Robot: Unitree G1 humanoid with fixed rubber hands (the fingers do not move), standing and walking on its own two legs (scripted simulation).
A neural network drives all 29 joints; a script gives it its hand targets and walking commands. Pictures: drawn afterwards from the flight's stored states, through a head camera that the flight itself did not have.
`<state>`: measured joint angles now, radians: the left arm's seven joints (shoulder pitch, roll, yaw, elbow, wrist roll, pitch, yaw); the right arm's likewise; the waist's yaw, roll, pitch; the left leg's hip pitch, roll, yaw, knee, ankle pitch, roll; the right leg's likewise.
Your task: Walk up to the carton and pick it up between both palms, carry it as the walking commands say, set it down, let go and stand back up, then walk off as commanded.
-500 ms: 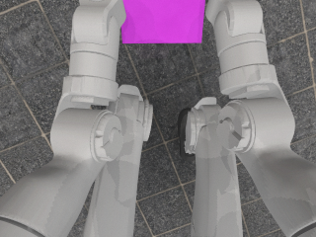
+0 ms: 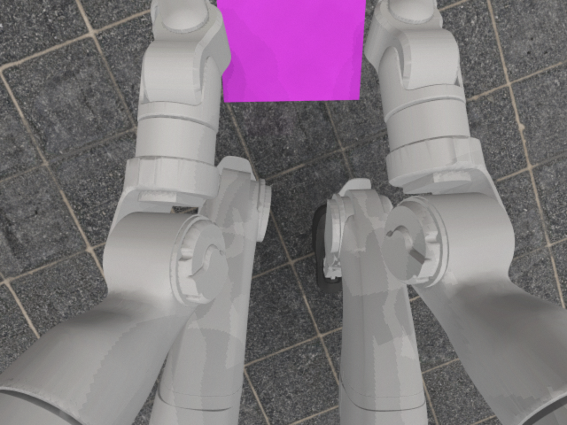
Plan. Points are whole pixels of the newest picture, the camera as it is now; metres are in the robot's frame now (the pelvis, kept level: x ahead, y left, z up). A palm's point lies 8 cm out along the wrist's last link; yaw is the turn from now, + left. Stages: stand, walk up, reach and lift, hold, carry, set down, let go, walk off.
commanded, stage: reach and lift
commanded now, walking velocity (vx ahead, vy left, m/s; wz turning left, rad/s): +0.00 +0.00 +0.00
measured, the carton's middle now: (283, 18) +0.53 +0.06 -0.17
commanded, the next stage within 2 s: none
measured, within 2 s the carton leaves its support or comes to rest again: neither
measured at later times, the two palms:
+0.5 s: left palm out of the picture +0.49 +0.16 -0.02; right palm out of the picture +0.53 -0.05 -0.02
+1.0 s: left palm out of the picture +0.47 +0.15 +0.05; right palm out of the picture +0.51 -0.06 +0.05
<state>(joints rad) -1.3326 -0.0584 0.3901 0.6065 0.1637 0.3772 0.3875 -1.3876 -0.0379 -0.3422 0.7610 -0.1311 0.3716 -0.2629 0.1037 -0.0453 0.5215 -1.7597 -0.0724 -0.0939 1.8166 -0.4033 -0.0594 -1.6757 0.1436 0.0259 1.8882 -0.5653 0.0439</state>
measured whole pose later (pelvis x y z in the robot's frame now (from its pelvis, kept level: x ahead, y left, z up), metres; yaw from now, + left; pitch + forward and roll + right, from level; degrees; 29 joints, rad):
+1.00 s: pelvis +0.00 -0.01 +0.10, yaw +1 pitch +11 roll -1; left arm -1.09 -0.12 0.33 0.54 0.12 0.38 0.44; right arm -1.16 0.01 -0.28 0.71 -0.10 0.38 -0.26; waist 0.08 -0.03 0.51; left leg -1.29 -0.07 -0.09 1.47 -0.36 -0.05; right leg -1.22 0.12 0.05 1.54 -0.50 0.02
